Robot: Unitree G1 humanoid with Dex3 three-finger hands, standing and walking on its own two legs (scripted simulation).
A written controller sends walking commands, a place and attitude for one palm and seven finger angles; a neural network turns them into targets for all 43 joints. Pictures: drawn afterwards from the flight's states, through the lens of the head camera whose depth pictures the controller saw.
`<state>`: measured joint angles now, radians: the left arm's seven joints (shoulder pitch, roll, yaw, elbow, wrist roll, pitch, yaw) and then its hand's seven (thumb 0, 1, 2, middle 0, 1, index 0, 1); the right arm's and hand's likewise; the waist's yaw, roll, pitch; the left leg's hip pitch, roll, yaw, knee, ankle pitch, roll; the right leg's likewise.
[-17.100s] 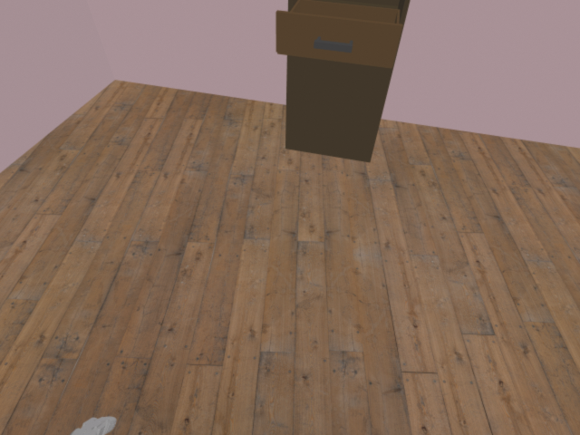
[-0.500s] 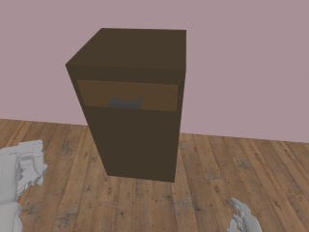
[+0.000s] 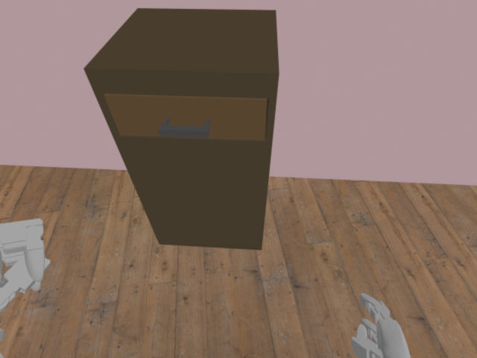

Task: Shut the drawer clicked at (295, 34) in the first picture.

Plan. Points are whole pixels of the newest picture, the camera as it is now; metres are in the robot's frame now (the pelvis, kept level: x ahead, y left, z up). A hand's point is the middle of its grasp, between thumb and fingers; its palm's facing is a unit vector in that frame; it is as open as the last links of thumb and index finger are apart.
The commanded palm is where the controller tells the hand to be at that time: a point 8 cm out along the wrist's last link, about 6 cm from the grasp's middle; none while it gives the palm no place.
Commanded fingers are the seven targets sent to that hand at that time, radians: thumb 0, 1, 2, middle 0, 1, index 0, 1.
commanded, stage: step back with the hand held close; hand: left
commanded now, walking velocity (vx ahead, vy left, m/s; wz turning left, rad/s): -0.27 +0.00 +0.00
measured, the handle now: (185, 126) +0.69 +0.20 -0.02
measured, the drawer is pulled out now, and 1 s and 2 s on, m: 0.00 0.00 0.00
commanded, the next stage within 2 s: stop stepping back and stand still in 0.76 s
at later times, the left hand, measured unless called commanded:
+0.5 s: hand (12, 326) +0.12 +0.24 +0.17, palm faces +0.41 -0.77 -0.49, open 3.3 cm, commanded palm +0.05 +0.28 +0.18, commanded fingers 0.00 0.90 0.90 -1.40 -1.60 -1.40 -1.60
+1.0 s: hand out of the picture +0.04 +0.23 +0.17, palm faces +0.32 -0.84 -0.44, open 3.3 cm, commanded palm -0.03 +0.28 +0.18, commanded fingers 0.00 0.90 0.90 -1.40 -1.60 -1.40 -1.60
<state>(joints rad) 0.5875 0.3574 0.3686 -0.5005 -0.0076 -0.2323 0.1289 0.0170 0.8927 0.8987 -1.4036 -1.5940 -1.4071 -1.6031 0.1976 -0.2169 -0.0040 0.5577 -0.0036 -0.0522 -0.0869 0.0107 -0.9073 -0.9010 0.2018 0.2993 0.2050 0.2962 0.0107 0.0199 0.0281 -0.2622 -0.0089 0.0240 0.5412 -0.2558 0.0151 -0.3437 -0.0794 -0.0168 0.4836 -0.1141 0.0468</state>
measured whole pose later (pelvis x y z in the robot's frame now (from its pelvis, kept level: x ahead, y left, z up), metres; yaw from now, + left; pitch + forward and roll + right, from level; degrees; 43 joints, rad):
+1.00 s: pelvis -0.16 +0.00 +0.00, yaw +0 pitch +2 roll -1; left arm 0.58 0.42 0.37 -0.58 -0.03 -0.26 0.11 0.02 0.89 0.90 -1.41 -1.59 -1.41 -1.60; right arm 0.19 -0.17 0.02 0.63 -0.02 -0.12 -0.07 0.01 -0.91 -0.90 0.20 0.30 0.21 0.30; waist -0.02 -0.04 -0.02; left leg -0.40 -0.02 0.03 0.49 -0.13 0.04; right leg -0.27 0.01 0.05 0.57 -0.35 0.01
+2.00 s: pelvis -0.21 -0.01 +0.00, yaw +3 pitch -1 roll -1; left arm 0.29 0.22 0.02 0.94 0.02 0.04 0.02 0.02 0.91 0.90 -1.02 -1.27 -1.02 -1.22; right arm 0.22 -0.21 0.01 0.95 -0.02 0.01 0.00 0.00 -0.91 -0.90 0.20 0.30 0.20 0.30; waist -0.01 -0.03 0.04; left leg -0.28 0.00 -0.03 0.52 -0.21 0.00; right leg -0.24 0.01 -0.02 0.50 -0.24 -0.01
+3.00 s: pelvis -0.19 -0.01 +0.01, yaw +2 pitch -2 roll +0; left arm 0.13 0.28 0.02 1.14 0.01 -0.01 0.01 0.01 0.91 0.90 -0.20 -0.30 -0.20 -0.30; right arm 0.16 -0.28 -0.02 1.12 -0.02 0.00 -0.01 0.00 -0.91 -0.90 0.20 0.30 0.20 0.30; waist -0.01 0.02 0.07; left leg -0.18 0.00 -0.01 0.37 -0.16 0.00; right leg -0.14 0.00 0.00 0.37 -0.19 0.00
